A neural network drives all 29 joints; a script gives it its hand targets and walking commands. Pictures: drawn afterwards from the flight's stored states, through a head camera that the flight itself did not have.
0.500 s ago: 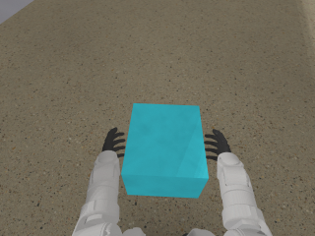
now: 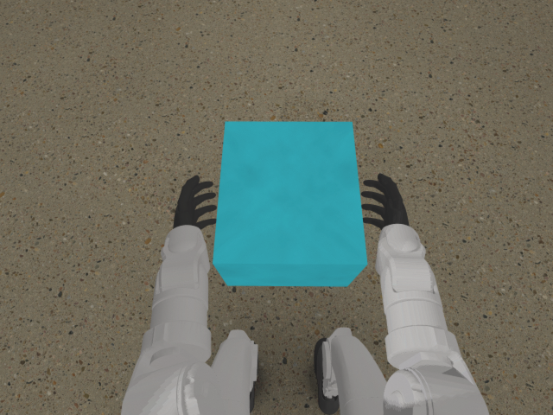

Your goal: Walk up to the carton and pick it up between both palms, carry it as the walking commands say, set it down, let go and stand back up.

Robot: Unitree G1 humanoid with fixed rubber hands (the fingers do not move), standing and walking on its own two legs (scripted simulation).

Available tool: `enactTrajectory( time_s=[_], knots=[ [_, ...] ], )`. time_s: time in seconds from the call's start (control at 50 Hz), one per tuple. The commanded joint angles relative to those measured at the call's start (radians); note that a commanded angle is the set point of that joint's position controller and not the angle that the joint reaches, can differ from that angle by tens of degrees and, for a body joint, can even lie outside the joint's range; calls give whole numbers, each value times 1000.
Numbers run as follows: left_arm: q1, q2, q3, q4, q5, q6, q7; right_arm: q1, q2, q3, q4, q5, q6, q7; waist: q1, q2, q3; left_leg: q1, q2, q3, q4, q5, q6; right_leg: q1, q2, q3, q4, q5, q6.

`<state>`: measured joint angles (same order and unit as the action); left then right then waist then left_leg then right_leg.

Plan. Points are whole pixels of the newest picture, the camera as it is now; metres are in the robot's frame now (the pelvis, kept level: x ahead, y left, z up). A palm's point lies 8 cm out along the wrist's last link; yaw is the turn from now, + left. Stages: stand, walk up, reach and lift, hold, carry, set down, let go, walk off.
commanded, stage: set down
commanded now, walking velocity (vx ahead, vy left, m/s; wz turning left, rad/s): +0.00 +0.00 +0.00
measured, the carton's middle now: (287, 206) +0.44 +0.00 -0.15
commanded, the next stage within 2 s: none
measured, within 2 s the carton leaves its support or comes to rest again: neither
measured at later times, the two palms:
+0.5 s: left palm (202, 227) +0.40 +0.16 -0.14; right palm (373, 222) +0.40 -0.15 -0.14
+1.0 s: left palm (214, 231) +0.42 +0.15 -0.23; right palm (362, 224) +0.43 -0.15 -0.23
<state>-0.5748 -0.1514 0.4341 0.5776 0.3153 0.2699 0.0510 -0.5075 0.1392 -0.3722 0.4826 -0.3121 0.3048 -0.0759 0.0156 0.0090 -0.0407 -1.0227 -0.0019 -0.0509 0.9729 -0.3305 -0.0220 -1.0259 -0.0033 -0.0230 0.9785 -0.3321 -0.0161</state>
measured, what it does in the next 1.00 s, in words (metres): lowers itself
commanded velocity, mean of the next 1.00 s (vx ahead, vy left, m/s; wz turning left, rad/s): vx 0.00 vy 0.00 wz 0.00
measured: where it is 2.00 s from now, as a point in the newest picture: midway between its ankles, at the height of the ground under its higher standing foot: (286, 389)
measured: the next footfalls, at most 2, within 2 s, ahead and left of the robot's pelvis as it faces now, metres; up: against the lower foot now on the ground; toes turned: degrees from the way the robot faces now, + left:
none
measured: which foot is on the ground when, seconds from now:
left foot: down 0.00-1.00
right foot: down 0.00-1.00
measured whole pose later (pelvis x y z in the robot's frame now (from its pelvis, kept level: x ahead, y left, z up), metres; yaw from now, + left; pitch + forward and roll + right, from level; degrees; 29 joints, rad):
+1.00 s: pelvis -0.03 +0.01 -0.15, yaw -2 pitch +43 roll +0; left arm -0.84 -0.11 0.50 0.56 0.29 0.30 0.08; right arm -0.87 0.03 -0.41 0.60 -0.23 0.32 -0.10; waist 0.04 0.01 -0.16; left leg -1.83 0.00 -0.05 1.57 -0.48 -0.03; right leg -1.84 0.02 -0.01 1.55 -0.46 -0.01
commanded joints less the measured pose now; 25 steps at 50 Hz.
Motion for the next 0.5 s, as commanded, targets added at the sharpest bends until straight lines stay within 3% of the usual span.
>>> enactTrajectory(
  time_s=[0.0, 0.02, 0.12, 0.16, 0.2, 0.22, 0.24, 0.26, 0.36, 0.38, 0.48],
  knots=[
    [-634, -927, -517, 57, -171, -26, -307, -728, 919, 520, 110, 168, -58, 330, 8, -29, -739, 127, -124, 17, 0, 47, 40, 229, 114, 93, -31, 80, 5],
    [-655, -922, -511, 53, -164, -21, -307, -728, 922, 508, 132, 166, -52, 332, 16, -6, -742, 109, -126, 26, 12, 31, 41, 205, 115, 97, -20, 63, 2],
    [-678, -914, -459, 108, -141, 7, -314, -778, 914, 462, 166, 153, -27, 343, 5, -40, -759, 29, -123, 28, 65, 6, 43, 107, 123, 79, 22, 22, 10],
    [-692, -908, -456, 104, -134, 12, -312, -770, 903, 445, 182, 153, -23, 349, 2, 0, -781, 26, -123, 35, 86, 27, 37, 61, 127, 78, 49, 39, 5],
    [-734, -891, -460, 77, -144, 10, -313, -770, 912, 439, 204, 148, -18, 351, -5, -7, -808, -2, -126, 37, 105, 22, 36, 32, 130, 74, 66, 39, 6],
    [-728, -894, -444, 88, -140, 11, -311, -792, 914, 443, 198, 156, -20, 353, 10, -15, -798, -21, -126, 39, 119, 32, 38, 16, 131, 77, 81, 47, 7],
    [-732, -909, -461, 75, -149, 8, -310, -791, 904, 442, 192, 157, -24, 352, -6, -11, -839, -27, -127, 38, 135, 37, 35, 19, 133, 74, 96, 55, 5],
    [-735, -899, -458, 77, -150, 6, -308, -801, 900, 450, 195, 168, -23, 354, 11, -14, -844, -40, -125, 43, 146, 42, 34, 6, 133, 74, 105, 61, 8],
    [-745, -925, -512, 35, -180, -10, -292, -818, 900, 493, 167, 206, -41, 352, 13, 11, -945, -72, -131, 45, 214, 114, 21, -57, 141, 67, 183, 133, 7],
    [-751, -926, -530, 13, -192, -15, -289, -819, 913, 508, 161, 220, -43, 351, 14, -7, -974, -74, -131, 44, 227, 131, 23, -56, 142, 66, 194, 147, 11],
    [-778, -924, -562, 0, -221, -16, -272, -863, 869, 542, 139, 240, -51, 339, 13, -2, -1021, -127, -135, 48, 289, 123, 12, -127, 145, 57, 260, 133, 10]
  ],
)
